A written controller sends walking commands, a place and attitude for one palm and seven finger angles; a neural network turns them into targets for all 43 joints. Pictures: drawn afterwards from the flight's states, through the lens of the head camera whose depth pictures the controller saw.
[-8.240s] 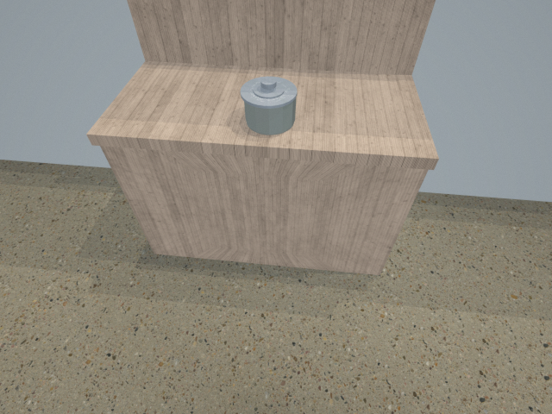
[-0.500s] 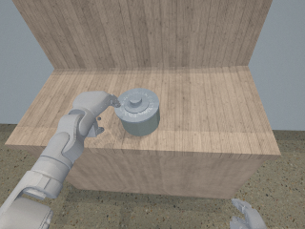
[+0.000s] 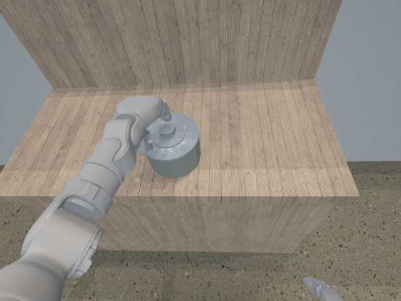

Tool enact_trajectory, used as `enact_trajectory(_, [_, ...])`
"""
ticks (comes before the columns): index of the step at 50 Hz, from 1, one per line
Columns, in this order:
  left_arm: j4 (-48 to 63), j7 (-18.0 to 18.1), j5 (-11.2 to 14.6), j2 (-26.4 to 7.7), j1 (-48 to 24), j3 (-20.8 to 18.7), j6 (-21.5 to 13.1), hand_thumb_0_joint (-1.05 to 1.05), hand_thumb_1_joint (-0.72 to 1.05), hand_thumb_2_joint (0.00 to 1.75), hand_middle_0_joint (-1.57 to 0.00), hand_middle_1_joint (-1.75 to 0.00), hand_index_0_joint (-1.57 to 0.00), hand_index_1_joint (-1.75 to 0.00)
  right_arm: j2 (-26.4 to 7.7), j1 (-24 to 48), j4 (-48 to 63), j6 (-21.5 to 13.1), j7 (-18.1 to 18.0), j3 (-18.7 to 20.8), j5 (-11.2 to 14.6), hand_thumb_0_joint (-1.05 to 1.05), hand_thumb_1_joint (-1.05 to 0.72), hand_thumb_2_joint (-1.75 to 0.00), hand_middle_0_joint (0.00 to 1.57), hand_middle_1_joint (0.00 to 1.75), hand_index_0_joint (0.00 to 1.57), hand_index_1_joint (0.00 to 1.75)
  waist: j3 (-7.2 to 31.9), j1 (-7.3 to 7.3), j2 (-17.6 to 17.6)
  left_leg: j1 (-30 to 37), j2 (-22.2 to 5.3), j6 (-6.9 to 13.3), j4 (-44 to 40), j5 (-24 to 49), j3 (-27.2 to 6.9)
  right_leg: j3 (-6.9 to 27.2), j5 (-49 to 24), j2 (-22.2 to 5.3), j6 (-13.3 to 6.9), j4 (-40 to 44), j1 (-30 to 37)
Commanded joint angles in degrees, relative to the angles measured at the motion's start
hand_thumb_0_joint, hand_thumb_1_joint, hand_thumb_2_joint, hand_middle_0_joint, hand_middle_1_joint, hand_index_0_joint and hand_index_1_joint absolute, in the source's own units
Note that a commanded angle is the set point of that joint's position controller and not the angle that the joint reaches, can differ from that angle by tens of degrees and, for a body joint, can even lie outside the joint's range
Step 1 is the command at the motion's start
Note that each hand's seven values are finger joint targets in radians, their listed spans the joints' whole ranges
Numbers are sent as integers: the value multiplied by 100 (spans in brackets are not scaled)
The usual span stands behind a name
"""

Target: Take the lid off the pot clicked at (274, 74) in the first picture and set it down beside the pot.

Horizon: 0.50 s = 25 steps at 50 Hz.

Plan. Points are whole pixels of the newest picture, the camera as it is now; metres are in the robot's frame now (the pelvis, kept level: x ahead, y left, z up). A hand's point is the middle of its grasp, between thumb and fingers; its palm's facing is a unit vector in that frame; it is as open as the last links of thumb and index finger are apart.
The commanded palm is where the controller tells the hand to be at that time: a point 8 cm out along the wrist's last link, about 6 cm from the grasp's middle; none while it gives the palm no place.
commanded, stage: move the open hand above the knob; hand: left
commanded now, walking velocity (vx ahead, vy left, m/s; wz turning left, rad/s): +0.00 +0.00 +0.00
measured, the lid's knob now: (166, 129) +0.51 +0.09 +0.02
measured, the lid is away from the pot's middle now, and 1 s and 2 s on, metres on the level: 0.00 0.00 0.00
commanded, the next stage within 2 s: lower the open fingers around the knob in 0.94 s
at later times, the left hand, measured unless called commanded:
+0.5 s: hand (162, 118) +0.49 +0.09 +0.08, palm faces -0.33 -0.04 -0.94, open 10.2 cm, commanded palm +0.48 +0.10 +0.15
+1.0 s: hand (161, 118) +0.48 +0.09 +0.09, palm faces -0.31 -0.05 -0.95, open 10.2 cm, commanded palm +0.47 +0.10 +0.15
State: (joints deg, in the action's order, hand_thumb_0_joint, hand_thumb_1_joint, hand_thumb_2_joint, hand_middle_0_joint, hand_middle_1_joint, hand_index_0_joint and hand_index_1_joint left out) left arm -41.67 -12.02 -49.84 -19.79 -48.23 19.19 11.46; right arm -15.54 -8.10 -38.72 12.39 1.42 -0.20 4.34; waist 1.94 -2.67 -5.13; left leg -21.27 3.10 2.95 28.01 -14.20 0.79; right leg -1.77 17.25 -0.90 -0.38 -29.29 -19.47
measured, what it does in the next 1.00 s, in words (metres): stands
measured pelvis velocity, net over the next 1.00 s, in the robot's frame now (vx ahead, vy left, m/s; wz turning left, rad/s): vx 0.01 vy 0.01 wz -0.02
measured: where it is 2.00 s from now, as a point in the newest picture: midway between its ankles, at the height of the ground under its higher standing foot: outside the picture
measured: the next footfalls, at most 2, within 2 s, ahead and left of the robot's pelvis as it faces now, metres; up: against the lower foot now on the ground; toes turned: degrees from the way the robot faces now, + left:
none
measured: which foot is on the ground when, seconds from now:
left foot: down 0.00-1.00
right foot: down 0.00-1.00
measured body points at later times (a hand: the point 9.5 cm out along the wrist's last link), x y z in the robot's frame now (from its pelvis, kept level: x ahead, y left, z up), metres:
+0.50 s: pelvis +0.01 +0.00 +0.00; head +0.07 -0.03 +0.44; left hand +0.50 +0.09 +0.13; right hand +0.06 -0.26 -0.15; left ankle -0.01 +0.09 -0.74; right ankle -0.03 -0.11 -0.74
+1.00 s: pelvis +0.01 +0.01 +0.00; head +0.06 -0.03 +0.44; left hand +0.49 +0.09 +0.14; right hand +0.10 -0.25 -0.15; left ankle -0.01 +0.09 -0.74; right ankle -0.03 -0.11 -0.74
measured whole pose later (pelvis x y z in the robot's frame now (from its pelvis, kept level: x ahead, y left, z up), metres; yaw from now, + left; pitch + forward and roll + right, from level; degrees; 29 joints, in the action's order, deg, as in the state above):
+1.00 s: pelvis +0.01 +0.01 +0.00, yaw -1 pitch +11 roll +0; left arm -55.2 -8.9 -50.8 -15.3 -58.1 18.2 12.5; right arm -15.0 -9.6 -41.0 12.3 0.9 0.8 3.7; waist 4.5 -4.1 -4.5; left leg -24.2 2.8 3.3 28.1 -14.5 1.9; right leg -0.6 16.9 -0.6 0.0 -29.0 -22.6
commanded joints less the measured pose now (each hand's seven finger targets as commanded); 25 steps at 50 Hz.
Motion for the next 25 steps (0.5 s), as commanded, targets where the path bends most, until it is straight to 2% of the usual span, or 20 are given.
enact_trajectory(1, [544, 304, -109, -942, -3165, -600, -78, 0, -27, 133, -81, -8, -81, -8, -658, -6, 507, -146, -45, 245, -26, 0, -90, -90, 20, 30, 20, 30, 2440, -135, 653, 1607, -72, 35, 87, 2262, -219, 0, -2514, 135, -169, 90, 311])
enact_trajectory(2, [418, 332, -92, -902, -3152, -604, -77, 0, -27, 133, -81, -8, -81, -8, -667, -42, 499, -146, -36, 241, -41, 0, -90, -90, 20, 30, 20, 30, 2494, -117, 693, 1578, -57, 42, 106, 2329, -210, -3, -2597, 138, -168, 78, 342])
enact_trajectory(3, [210, 330, -90, -817, -3121, -583, -76, 0, -27, 133, -81, -8, -81, -8, -665, -48, 494, -143, -30, 247, -38, 0, -90, -90, 20, 30, 20, 30, 2427, -142, 966, 1429, -56, 55, 130, 2353, -200, 10, -2693, 136, -161, 84, 362])
enact_trajectory(5, [50, 382, -120, -805, -3393, -557, -33, 0, -27, 133, -81, -8, -81, -8, -703, -108, 409, -111, -43, 272, -45, 0, -90, -90, 20, 30, 20, 30, 2447, -180, 948, 1368, -68, 66, 107, 2195, -129, 29, -2702, 129, -142, 91, 340])
enact_trajectory(6, [-25, 414, -155, -788, -3545, -521, -15, 0, -27, 133, -81, -8, -81, -8, -706, -129, 387, -107, -51, 268, -41, 0, -90, -90, 20, 30, 20, 30, 2433, -203, 794, 1376, -70, 52, 90, 2146, -134, 17, -2596, 136, -156, 89, 251])
enact_trajectory(7, [-79, 433, -152, -634, -3788, -397, 18, 0, -27, 133, -81, -8, -81, -8, -699, -163, 342, -111, -56, 271, -48, 0, -90, -90, 20, 30, 20, 30, 2401, -252, 794, 1380, -69, 53, 83, 2106, -158, 2, -2530, 147, -161, 99, 160])
enact_trajectory(8, [105, 447, -154, -737, -4037, -512, 1, 0, -27, 133, -81, -8, -81, -8, -705, -170, 340, -124, -65, 302, -69, 0, -90, -90, 20, 30, 20, 30, 2615, -248, 828, 1438, -82, 71, 132, 2298, -168, 42, -2697, 133, -170, 83, 254])
enact_trajectory(10, [-120, 529, -184, -1034, -3986, -759, 30, 0, -27, 133, -81, -8, -81, -8, -720, -269, 308, -145, -81, 298, -93, 0, -90, -90, 20, 30, 20, 30, 2836, -202, 684, 1531, -68, 67, 148, 2414, -170, 59, -2796, 142, -167, 57, 347])
enact_trajectory(12, [-502, 560, -216, -832, -3969, -601, 113, 0, -27, 133, -81, -8, -81, -8, -716, -321, 238, -142, -99, 289, -66, 0, -90, -90, 20, 30, 20, 30, 2664, -276, 834, 1353, -87, 60, 129, 2311, -118, 45, -2772, 157, -152, 79, 265])
enact_trajectory(13, [-627, 571, -232, -876, -3863, -707, 129, 0, -27, 133, -81, -8, -81, -8, -718, -342, 240, -159, -96, 296, -69, 0, -90, -90, 20, 30, 20, 30, 2686, -240, 1063, 1239, -89, 78, 150, 2413, -120, 58, -2903, 163, -153, 69, 344])
enact_trajectory(14, [-534, 582, -245, -946, -3869, -750, 136, 0, -27, 133, -81, -8, -81, -8, -743, -330, 265, -160, -84, 301, -84, 0, -90, -90, 20, 30, 20, 30, 2801, -200, 860, 1296, -93, 68, 146, 2444, -99, 78, -2975, 147, -152, 45, 392])
enact_trajectory(15, [-334, 576, -231, -842, -3891, -670, 122, 0, -27, 133, -81, -8, -81, -8, -719, -324, 303, -176, -66, 314, -100, 0, -90, -90, 20, 30, 20, 30, 2993, -188, 702, 1480, -89, 68, 170, 2672, -121, 80, -3086, 139, -147, 24, 409])
enact_trajectory(16, [-361, 565, -236, -795, -3773, -647, 126, 0, -27, 133, -81, -8, -81, -8, -702, -323, 328, -188, -45, 319, -103, 0, -90, -90, 20, 30, 20, 30, 2982, -172, 661, 1534, -96, 64, 184, 2768, -151, 62, -3068, 147, -146, 31, 377])
enact_trajectory(17, [-517, 555, -240, -782, -3691, -651, 143, 0, -27, 133, -81, -8, -81, -8, -714, -348, 302, -180, -34, 319, -95, 0, -90, -90, 20, 30, 20, 30, 2855, -192, 766, 1517, -124, 61, 185, 2790, -157, 37, -3014, 162, -143, 43, 290])
enact_trajectory(19, [-627, 542, -231, -1082, -3560, -886, 140, 0, -27, 133, -81, -8, -81, -8, -760, -360, 339, -169, -56, 305, -80, 0, -90, -90, 20, 30, 20, 30, 2784, -163, 1039, 1265, -110, 90, 145, 2560, -93, 75, -3074, 159, -123, 89, 479])
enact_trajectory(21, [-463, 518, -260, -864, -3835, -624, 153, 0, -27, 133, -81, -8, -81, -8, -738, -343, 339, -157, -77, 312, -53, 0, -90, -90, 20, 30, 20, 30, 2666, -244, 874, 1283, -114, 99, 99, 2355, -63, 60, -2909, 156, -131, 133, 341])
enact_trajectory(22, [-213, 506, -265, -768, -4084, -519, 134, 0, -27, 133, -81, -8, -81, -8, -728, -353, 346, -169, -73, 335, -63, 0, -90, -90, 20, 30, 20, 30, 2760, -266, 712, 1455, -121, 94, 111, 2394, -113, 45, -2827, 164, -144, 130, 256])
enact_trajectory(23, [-107, 484, -238, -748, -4093, -546, 104, 0, -27, 133, -81, -8, -81, -8, -702, -315, 387, -192, -78, 351, -68, 0, -90, -90, 20, 30, 20, 30, 2852, -261, 704, 1554, -126, 111, 164, 2603, -154, 64, -2868, 165, -150, 135, 240])
enact_trajectory(24, [30, 486, -201, -880, -4153, -639, 76, 0, -27, 133, -81, -8, -81, -8, -723, -382, 350, -197, -87, 365, -89, 0, -90, -90, 20, 30, 20, 30, 2985, -263, 615, 1712, -123, 120, 189, 2695, -144, 73, -2963, 165, -138, 139, 283])
enact_trajectory(25, [-99, 490, -216, -1001, -4029, -721, 65, 0, -27, 133, -81, -8, -81, -8, -725, -402, 337, -198, -92, 349, -82, 0, -90, -90, 20, 30, 20, 30, 2947, -245, 576, 1707, -125, 96, 168, 2680, -185, 46, -2862, 173, -145, 130, 262])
